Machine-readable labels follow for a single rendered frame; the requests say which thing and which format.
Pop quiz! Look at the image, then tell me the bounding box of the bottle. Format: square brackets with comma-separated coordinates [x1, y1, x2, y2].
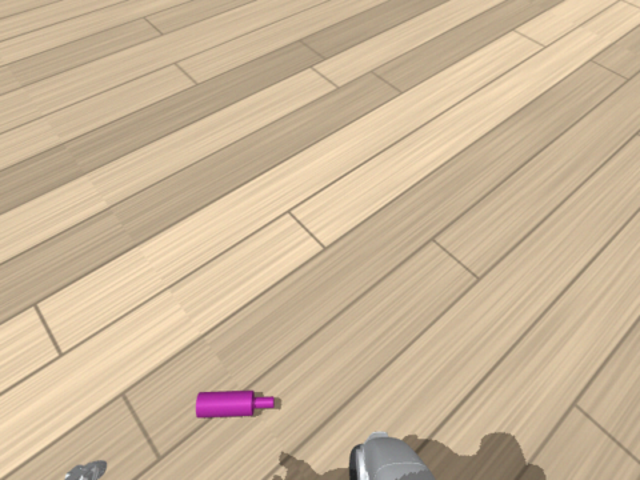
[196, 390, 274, 418]

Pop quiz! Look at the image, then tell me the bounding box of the left robot hand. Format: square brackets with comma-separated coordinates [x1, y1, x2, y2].
[64, 460, 107, 480]

